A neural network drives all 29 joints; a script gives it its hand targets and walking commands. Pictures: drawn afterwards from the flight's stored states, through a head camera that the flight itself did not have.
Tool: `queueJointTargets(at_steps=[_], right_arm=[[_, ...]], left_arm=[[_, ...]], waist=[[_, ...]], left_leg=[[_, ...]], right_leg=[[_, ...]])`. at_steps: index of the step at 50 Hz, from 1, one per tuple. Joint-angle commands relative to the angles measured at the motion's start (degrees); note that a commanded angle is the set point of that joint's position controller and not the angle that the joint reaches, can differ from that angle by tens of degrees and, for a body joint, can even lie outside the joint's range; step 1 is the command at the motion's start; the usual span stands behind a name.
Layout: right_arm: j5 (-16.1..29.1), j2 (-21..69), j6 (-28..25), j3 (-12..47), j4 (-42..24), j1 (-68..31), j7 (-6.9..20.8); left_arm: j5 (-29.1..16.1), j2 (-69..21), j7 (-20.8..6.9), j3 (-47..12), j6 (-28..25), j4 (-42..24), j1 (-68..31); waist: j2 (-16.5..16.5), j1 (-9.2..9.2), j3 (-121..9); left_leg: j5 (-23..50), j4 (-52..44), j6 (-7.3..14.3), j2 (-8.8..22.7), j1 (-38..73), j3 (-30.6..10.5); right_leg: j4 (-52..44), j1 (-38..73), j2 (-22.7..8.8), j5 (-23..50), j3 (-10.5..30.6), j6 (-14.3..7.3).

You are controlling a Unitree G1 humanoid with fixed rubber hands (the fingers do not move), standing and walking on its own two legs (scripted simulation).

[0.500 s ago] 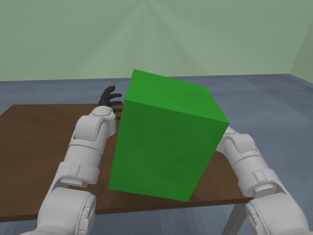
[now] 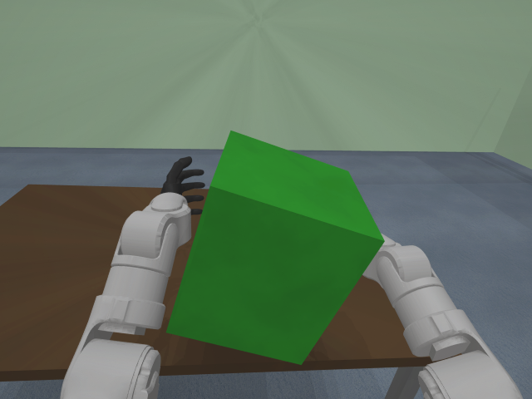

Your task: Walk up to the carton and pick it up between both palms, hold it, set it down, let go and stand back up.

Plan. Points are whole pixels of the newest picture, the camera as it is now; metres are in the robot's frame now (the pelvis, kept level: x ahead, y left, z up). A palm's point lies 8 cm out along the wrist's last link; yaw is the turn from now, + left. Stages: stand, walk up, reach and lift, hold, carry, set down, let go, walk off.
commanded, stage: hold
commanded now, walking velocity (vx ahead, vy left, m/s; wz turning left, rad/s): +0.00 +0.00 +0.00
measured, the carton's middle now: (265, 244) +0.31 +0.03 +0.17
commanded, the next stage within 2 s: none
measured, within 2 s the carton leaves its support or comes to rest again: neither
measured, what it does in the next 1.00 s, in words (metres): stands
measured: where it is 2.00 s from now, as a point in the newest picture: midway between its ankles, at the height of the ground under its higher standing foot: outside the picture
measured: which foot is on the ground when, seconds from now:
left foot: down 0.00-1.00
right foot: down 0.00-1.00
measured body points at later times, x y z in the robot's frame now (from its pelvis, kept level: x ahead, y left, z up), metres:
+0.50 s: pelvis -0.01 +0.01 +0.00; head -0.15 +0.03 +0.43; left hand +0.32 +0.17 +0.23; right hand +0.33 -0.13 +0.16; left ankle -0.02 +0.12 -0.75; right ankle +0.01 -0.09 -0.75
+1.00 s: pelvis -0.02 +0.01 +0.00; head -0.16 +0.03 +0.43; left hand +0.31 +0.17 +0.23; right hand +0.32 -0.13 +0.17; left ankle -0.02 +0.12 -0.75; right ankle +0.01 -0.09 -0.75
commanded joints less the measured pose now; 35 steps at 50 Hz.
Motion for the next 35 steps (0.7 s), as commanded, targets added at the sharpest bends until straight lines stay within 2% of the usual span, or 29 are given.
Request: queueJointTargets(at_steps=[1,5,11,21,35], right_arm=[[4.37,7.07,-5.67,0.33,-19.65,-44.05,4.88],[3.98,6.76,-5.83,0.14,-19.27,-44.35,5.27],[3.49,7.35,-5.97,-0.20,-18.67,-45.62,6.12],[3.75,7.38,-5.88,-0.27,-19.08,-47.05,6.93],[3.86,7.64,-5.74,-0.67,-15.67,-48.38,7.47]], left_arm=[[-5.61,-11.36,-4.46,-7.50,-3.56,-11.85,-36.31],[-5.85,-11.38,-4.37,-8.02,-4.07,-11.20,-36.64],[-5.65,-11.74,-3.85,-8.03,-4.80,-10.23,-37.54],[-6.05,-12.71,-3.28,-8.51,-5.30,-9.45,-38.04],[-6.49,-12.63,-3.23,-8.38,-6.05,-5.95,-39.25]], waist=[[2.60,-0.98,-12.24],[3.46,-1.28,-12.60],[3.96,-0.69,-12.79],[3.17,-0.57,-13.83],[2.80,-0.73,-12.91]], left_leg=[[24.19,-0.25,-1.39,1.38,-3.33,-0.64],[23.06,-0.29,-1.59,1.56,-3.46,-0.81],[21.19,-0.66,-1.34,2.14,-4.69,-1.18],[20.73,-0.31,-1.22,2.49,-5.02,-1.57],[17.89,-0.15,-0.49,2.40,-7.67,-1.30]], right_leg=[[0.10,7.19,-5.17,1.02,6.35,4.34],[0.20,6.73,-5.30,-0.19,6.31,4.25],[1.09,6.24,-4.87,-2.24,5.67,4.02],[1.47,6.01,-4.37,-3.25,5.74,3.35],[1.51,4.98,-4.90,-6.28,6.76,3.19]])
